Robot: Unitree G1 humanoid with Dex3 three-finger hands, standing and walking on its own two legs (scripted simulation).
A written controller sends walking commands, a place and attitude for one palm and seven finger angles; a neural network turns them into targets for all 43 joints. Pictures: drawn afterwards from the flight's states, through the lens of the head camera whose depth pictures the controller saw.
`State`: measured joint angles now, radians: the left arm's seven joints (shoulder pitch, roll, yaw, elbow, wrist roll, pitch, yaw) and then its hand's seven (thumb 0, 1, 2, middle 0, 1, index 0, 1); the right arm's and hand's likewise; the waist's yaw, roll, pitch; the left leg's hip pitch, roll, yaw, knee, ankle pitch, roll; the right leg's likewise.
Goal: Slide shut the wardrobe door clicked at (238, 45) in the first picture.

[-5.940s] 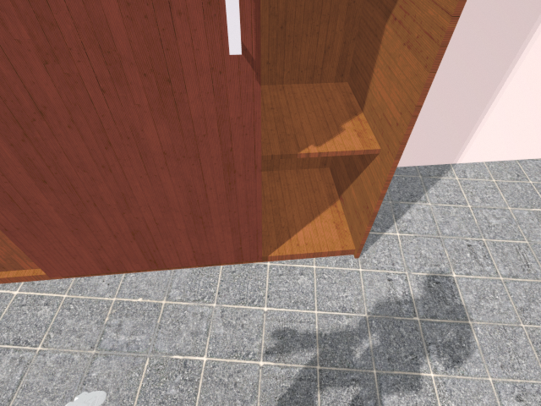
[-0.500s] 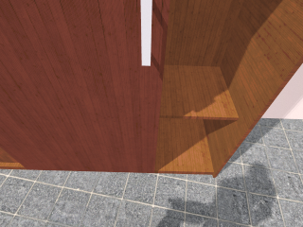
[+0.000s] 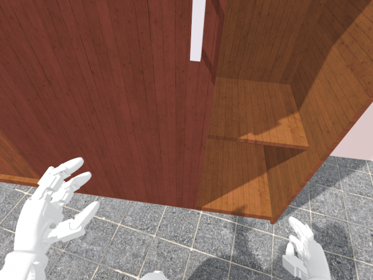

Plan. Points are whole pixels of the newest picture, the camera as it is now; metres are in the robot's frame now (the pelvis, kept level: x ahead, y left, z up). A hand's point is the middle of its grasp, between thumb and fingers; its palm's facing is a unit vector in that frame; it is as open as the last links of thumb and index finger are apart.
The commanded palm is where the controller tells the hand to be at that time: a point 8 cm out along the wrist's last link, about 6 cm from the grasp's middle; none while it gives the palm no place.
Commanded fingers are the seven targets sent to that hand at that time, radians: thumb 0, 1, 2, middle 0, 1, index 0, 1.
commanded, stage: raise the hand with hooked fingers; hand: left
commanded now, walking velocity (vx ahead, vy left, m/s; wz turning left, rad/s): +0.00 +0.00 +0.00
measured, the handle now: (199, 17) +0.57 +0.05 +0.30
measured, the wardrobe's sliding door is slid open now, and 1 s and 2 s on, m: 0.41 0.41 0.41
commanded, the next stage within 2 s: move the hooked fingers beside the handle in 1.52 s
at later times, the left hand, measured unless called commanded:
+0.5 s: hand (54, 147) +0.27 +0.26 +0.19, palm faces +0.04 -0.99 -0.10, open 12.5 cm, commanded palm +0.24 +0.31 +0.21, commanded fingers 0.00 -0.38 0.35 -0.29 -1.12 -0.29 -1.12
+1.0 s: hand out of the picture +0.28 +0.30 +0.30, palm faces +0.09 -0.98 -0.15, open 14.0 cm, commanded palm +0.25 +0.34 +0.32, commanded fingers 0.00 -0.50 0.30 -0.30 -1.20 -0.30 -1.20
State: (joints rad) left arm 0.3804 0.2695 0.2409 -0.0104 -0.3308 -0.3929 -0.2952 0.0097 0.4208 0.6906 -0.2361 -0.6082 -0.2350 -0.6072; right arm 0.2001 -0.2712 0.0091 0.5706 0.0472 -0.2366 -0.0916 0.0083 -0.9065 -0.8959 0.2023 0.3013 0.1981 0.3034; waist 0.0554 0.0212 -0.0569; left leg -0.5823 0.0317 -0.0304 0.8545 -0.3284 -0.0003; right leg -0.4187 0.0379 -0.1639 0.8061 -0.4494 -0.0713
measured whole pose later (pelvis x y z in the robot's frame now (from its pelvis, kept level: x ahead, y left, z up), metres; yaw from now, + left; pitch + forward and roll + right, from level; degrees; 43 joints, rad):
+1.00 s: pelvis +0.01 +0.02 +0.04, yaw +0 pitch -4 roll -1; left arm -0.25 0.58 0.50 0.00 -0.36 0.37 -0.43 -0.01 -0.50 0.30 -0.31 -1.20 -0.31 -1.20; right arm 0.16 -0.26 0.12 0.64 0.11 -0.20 -0.10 0.01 -0.90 -0.90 0.21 0.30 0.20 0.30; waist 0.08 0.07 -0.03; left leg -0.21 -0.02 0.02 0.45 -0.16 0.04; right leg -0.08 0.00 -0.12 0.43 -0.28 -0.03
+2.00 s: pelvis +0.03 +0.01 +0.04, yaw -1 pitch -3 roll +0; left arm -0.39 0.51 0.42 0.06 -0.33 0.42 -0.37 -0.02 -0.50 0.29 -0.31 -1.20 -0.31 -1.20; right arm 0.14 -0.28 0.09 0.64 0.12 -0.16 -0.09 0.01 -0.90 -0.90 0.20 0.30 0.20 0.30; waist 0.06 0.07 -0.03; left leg -0.21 -0.02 0.02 0.46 -0.20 0.02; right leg -0.08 0.01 -0.11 0.45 -0.32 -0.04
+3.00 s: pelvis +0.03 +0.01 +0.04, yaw -3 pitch -1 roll +0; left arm -0.87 0.35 0.24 0.57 -0.20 0.34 -0.08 -0.02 -0.50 0.30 -0.31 -1.20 -0.30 -1.20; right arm 0.23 -0.27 0.05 0.71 0.09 -0.08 -0.07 0.01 -0.91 -0.90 0.20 0.30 0.20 0.30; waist -0.02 0.05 -0.03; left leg -0.22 0.00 0.05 0.40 -0.17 0.02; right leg -0.11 0.02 -0.08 0.40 -0.28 -0.04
